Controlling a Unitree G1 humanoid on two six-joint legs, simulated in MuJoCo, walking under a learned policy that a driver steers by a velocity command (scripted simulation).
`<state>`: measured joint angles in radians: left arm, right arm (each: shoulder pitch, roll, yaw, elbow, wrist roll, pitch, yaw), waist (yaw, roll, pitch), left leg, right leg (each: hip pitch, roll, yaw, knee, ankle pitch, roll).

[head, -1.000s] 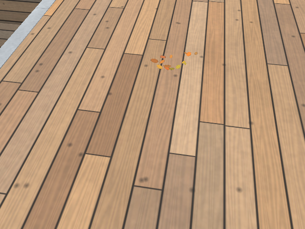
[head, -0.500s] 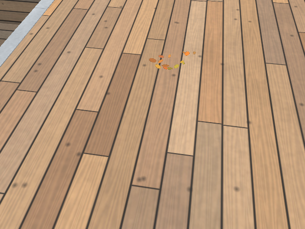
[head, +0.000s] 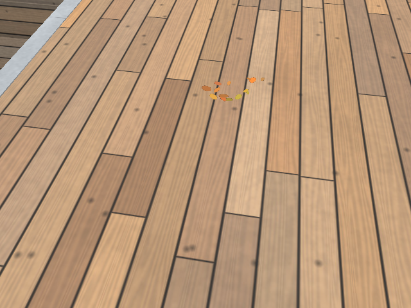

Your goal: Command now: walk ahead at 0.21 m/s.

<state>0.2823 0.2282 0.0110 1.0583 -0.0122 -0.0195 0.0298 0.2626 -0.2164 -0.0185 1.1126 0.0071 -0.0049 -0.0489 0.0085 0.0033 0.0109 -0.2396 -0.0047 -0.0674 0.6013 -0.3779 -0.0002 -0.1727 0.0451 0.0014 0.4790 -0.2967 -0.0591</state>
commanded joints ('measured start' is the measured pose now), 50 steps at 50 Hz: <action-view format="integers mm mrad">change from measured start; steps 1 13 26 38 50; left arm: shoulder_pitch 81 -62 -381 -50 29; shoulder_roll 214 124 64 158 175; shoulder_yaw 54 30 20 65 64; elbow -29 -179 -281 -190 -120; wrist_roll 1 -45 -15 2 4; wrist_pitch -24 -82 -81 -87 -88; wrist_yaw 9 -26 -61 -64 -31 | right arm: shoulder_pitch -83 214 254 104 -183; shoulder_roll -90 -179 -156 -159 -83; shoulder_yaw -14 -48 -26 -32 -37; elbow -83 -22 -62 -170 -282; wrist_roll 12 -2 0 43 0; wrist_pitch -51 -119 -90 -133 -92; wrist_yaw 16 56 28 48 43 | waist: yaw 41 -79 -95 64 29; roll -154 137 75 -58 -45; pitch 162 99 138 -111 62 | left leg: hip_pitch -282 318 198 -451 -381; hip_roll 37 403 199 76 134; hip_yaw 37 -593 -12 -35 54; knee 260 -470 -530 748 84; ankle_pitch -99 -343 418 -9 472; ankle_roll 28 267 176 64 0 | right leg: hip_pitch -44 -712 -484 273 -9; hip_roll -382 -90 -101 -360 -211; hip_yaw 521 100 -50 473 62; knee -381 717 118 -240 -395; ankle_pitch -486 -164 361 32 293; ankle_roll -216 -28 46 -208 -153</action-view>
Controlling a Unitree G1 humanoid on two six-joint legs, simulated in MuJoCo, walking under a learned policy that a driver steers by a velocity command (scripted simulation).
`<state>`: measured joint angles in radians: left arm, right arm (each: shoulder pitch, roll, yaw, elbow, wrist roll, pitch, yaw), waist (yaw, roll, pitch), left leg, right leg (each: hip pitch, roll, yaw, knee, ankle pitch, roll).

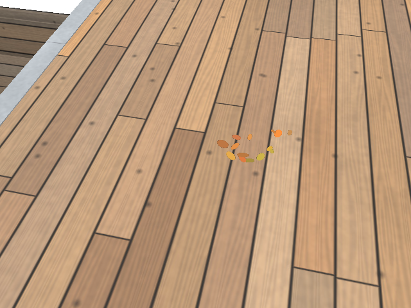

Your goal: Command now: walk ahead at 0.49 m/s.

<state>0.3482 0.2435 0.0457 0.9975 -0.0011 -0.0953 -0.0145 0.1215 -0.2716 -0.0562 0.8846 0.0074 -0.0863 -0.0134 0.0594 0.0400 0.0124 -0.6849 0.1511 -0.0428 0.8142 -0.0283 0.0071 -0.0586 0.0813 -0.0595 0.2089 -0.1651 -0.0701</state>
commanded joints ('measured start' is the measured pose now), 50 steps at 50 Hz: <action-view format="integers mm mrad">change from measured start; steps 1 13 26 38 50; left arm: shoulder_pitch -12 74 -195 88 -63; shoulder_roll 166 136 48 315 188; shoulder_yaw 31 21 37 142 77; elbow -51 -79 -198 -209 -274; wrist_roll -11 -51 -20 -31 -18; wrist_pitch -10 -3 55 73 20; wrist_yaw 15 18 -4 -8 24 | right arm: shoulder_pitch -78 273 107 167 -78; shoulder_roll -26 -162 -127 -106 -79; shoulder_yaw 3 -46 -45 -40 -30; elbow -63 -23 -3 -47 -164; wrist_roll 4 -12 -21 -19 -22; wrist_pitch -13 -32 -33 22 -20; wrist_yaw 12 26 -7 -15 0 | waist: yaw -8 -170 -80 81 -40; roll -80 161 6 -197 -83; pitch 64 -297 54 -209 -14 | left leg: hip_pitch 78 1002 581 284 62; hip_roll -35 262 105 -4 -65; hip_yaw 42 -565 160 310 -7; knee -171 -508 -707 337 -14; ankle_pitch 143 -316 67 -24 -28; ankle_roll -9 228 156 -11 -71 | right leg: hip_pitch -106 -668 -622 251 -151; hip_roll -250 -88 -219 -235 -194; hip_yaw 116 206 112 322 310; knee -123 1095 618 319 6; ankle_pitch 153 -384 193 7 243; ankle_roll -139 22 45 -213 -192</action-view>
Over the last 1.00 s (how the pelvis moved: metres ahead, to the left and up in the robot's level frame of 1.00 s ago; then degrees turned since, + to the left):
0.46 0.01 0.01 0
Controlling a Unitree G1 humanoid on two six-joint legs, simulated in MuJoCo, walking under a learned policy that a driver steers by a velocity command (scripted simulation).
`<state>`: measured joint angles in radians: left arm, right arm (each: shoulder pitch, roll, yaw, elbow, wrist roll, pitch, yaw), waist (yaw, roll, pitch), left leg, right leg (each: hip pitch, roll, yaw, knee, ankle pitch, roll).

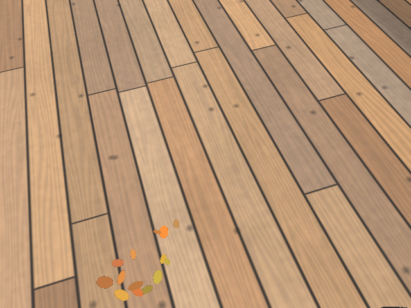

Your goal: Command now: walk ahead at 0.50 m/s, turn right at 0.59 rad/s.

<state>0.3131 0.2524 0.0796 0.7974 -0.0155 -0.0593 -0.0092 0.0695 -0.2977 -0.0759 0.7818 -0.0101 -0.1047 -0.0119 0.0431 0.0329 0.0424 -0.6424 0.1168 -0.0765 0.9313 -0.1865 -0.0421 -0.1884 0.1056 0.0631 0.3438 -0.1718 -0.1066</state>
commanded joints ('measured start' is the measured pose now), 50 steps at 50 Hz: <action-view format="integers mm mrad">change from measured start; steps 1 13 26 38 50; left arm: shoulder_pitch -17 41 -158 -110 -123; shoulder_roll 178 115 62 177 129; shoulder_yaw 43 8 -13 32 21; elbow -72 -52 -122 -122 -32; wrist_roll -6 20 13 10 30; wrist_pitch -12 8 -16 -60 -68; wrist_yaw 22 27 12 -13 4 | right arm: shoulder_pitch -59 240 217 306 211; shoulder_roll -43 -190 -121 -139 -39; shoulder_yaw -6 -42 -12 -10 -4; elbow -71 -43 22 68 -45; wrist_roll -1 -7 18 32 33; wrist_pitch -5 -44 -8 41 78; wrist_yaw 3 34 24 3 11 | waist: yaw -10 -151 -72 34 -57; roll -91 -48 31 47 -98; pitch -38 -287 -35 -148 -21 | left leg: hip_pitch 42 673 525 536 -54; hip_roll -49 57 83 42 36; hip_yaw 29 -110 -90 -66 -32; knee -211 -450 -798 -412 131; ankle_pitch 192 193 245 433 14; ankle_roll -21 198 270 162 32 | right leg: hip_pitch -33 -1 -483 57 41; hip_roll -201 -161 -224 -142 -383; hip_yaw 175 149 -11 -39 -14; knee -124 505 482 107 -220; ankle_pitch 211 316 71 141 183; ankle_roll -139 -13 110 27 -97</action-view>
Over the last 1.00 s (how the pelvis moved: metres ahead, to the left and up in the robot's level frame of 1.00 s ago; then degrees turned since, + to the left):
0.53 -0.07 0.00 -29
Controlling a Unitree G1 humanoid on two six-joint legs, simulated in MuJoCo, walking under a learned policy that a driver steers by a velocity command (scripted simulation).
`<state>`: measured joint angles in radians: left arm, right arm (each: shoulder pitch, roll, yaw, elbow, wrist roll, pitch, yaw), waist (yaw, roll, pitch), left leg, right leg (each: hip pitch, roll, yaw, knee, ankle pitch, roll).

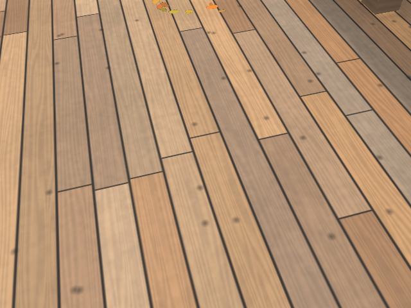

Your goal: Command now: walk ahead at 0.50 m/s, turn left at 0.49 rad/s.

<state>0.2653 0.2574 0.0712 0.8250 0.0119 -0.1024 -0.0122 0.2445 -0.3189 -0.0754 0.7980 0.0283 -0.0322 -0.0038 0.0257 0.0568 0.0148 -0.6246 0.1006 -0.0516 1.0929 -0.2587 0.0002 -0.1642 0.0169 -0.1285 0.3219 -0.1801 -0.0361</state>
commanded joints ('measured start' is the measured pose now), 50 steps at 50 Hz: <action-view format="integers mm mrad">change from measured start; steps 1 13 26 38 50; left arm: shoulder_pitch -69 19 -6 -92 -81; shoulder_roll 132 191 95 99 88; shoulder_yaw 31 36 -5 -16 -22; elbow -52 19 50 96 170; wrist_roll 3 -32 -10 -1 -10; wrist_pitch -23 39 113 66 84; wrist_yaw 10 34 59 38 44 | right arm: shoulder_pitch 16 65 -165 -99 -94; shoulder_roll -15 -144 -51 -13 -13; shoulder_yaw -4 -52 1 13 10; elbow -69 -107 -75 34 139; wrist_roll -6 -36 -55 -48 -32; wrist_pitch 4 -15 -3 30 32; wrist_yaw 7 38 5 -16 -24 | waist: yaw -35 -125 2 -38 -18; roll -117 -70 64 -134 -53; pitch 12 -140 -161 0 -46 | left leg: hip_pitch -77 500 284 418 467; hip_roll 50 -101 103 -69 -61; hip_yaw -53 69 -96 18 28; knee -83 -623 -832 -667 -647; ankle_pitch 140 537 230 78 276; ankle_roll -12 118 237 41 31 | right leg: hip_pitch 27 71 -111 -163 -41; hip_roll -287 -193 -110 -112 -81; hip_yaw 140 -68 155 190 151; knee -201 379 450 51 105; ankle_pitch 207 598 -129 -107 140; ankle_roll -163 2 90 40 21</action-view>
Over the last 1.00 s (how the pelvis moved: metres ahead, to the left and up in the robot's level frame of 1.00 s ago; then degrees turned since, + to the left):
0.55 -0.03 0.00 4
